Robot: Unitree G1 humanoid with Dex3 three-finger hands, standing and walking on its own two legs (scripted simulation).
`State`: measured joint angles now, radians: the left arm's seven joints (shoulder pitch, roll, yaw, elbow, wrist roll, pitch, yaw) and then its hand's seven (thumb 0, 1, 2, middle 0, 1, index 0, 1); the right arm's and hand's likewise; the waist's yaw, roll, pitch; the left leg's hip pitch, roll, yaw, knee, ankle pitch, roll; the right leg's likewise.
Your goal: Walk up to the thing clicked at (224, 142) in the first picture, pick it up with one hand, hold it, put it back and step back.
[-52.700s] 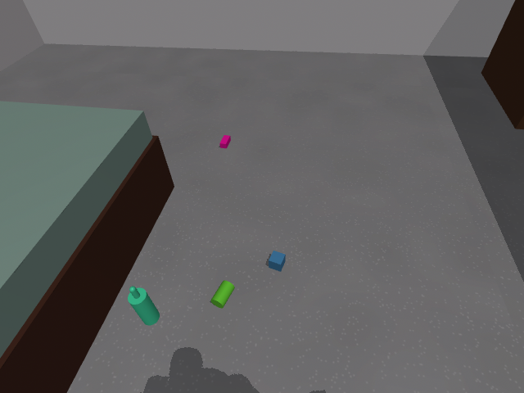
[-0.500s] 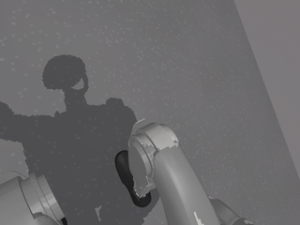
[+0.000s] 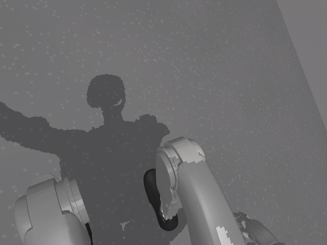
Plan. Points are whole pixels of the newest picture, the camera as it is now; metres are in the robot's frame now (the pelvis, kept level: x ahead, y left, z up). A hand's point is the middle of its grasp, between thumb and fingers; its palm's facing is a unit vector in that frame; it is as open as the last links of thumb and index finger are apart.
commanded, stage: settle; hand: left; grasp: from above
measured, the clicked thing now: out of the picture +0.49 +0.40 -0.23
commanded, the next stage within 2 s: lift in 0.32 s
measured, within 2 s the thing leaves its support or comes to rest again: neither
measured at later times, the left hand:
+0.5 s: hand out of the picture +0.47 +0.37 -0.12, palm faces -0.43 -0.07 -0.90, open 7.0 cm
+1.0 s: hand out of the picture +0.40 +0.37 +0.00, palm faces -0.44 -0.12 -0.89, open 7.0 cm
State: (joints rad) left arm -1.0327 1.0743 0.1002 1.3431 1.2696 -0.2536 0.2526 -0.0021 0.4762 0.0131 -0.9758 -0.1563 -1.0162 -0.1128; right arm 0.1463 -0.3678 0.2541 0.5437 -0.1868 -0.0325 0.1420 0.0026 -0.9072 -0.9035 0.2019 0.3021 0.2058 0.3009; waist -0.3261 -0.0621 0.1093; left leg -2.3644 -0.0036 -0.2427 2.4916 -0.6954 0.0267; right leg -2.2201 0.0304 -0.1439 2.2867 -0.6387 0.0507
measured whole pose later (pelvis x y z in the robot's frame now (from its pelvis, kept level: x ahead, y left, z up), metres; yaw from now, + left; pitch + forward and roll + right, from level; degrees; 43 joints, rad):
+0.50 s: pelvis -0.01 -0.01 +0.02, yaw +4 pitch +33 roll -13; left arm -1.05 0.96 0.06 1.25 1.24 -0.25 0.15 0.00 0.48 0.00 -0.99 -0.12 -1.03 -0.08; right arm 0.17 -0.32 0.19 0.55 -0.12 0.05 0.11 0.00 -0.91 -0.90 0.20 0.30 0.21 0.30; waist -0.29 0.00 0.03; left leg -2.35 -0.01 -0.17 2.40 -0.65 0.03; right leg -2.23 0.00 -0.09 2.25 -0.62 0.05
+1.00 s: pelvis -0.01 -0.01 +0.09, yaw +9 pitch +35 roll -9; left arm -0.74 0.80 0.06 0.88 1.05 -0.29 -0.05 -0.01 0.47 0.05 -0.96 -0.17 -0.99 -0.14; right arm 0.17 -0.30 0.04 0.58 -0.04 0.14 0.04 0.01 -0.92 -0.91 0.20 0.30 0.21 0.30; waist -0.17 0.04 -0.13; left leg -2.11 0.00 -0.10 2.14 -0.64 0.03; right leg -2.03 -0.02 -0.03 2.04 -0.62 0.05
